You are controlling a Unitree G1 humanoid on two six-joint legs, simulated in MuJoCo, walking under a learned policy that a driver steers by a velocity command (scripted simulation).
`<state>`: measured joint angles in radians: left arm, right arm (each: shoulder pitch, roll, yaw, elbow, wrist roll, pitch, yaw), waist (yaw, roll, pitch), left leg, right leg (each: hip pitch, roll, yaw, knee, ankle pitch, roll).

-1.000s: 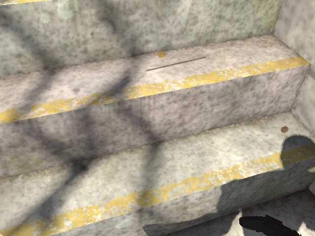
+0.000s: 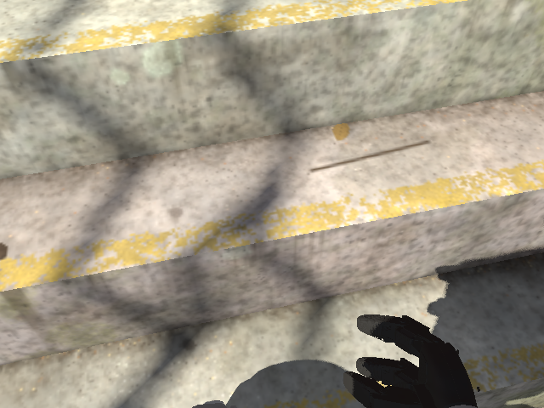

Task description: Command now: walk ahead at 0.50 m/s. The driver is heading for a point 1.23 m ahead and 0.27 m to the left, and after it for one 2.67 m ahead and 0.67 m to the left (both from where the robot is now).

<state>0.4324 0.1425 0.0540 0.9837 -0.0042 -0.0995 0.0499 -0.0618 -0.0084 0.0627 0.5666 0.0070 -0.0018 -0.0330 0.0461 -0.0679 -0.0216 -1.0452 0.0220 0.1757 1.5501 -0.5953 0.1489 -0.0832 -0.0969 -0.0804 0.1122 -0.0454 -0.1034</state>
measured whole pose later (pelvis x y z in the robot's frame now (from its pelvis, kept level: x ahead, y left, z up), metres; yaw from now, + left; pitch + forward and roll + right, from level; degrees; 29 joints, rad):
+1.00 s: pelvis +0.09 -0.01 +0.16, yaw +9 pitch +2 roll +0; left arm -0.10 0.21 0.03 0.73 0.04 -0.08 -0.01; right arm 0.30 -0.20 -0.03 0.91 -0.02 -0.10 0.06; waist -0.04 -0.01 -0.07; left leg -0.39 -0.03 -0.01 0.66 -0.32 0.05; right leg -0.42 -0.11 -0.20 0.70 -0.31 -0.04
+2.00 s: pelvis +0.36 +0.10 +0.36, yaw +23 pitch +10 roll +4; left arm 0.19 0.21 0.05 0.87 0.04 -0.07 -0.08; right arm 0.18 -0.18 0.00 1.08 -0.03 -0.05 0.03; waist 0.02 -0.04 -0.21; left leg -0.58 0.02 0.21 0.77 -0.36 0.05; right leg -0.90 0.09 0.13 2.17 -0.05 -0.28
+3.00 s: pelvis +0.75 +0.17 +0.80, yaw -3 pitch +7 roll +3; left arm 0.20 0.23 0.02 0.96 0.02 -0.04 -0.09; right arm 0.35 -0.16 -0.01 1.11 -0.06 -0.03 0.03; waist -0.06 -0.04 -0.16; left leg -0.52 -0.01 0.07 0.70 -0.30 0.04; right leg -1.16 0.01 0.17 1.80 -0.06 -0.21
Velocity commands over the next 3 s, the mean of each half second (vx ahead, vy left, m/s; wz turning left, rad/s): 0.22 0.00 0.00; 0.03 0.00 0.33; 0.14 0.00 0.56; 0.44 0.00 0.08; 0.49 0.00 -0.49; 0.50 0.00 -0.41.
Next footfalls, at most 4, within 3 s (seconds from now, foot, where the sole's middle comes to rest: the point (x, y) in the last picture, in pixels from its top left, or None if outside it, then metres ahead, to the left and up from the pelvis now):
0.02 left None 0.16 0.11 -0.59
0.48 right None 0.18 -0.13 -0.59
0.94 left None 0.13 0.10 -0.59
1.30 right None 0.18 -0.11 -0.59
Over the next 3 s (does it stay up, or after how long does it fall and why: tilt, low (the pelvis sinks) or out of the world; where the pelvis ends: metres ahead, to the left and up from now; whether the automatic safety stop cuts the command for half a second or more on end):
stays up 0.75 0.17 0.80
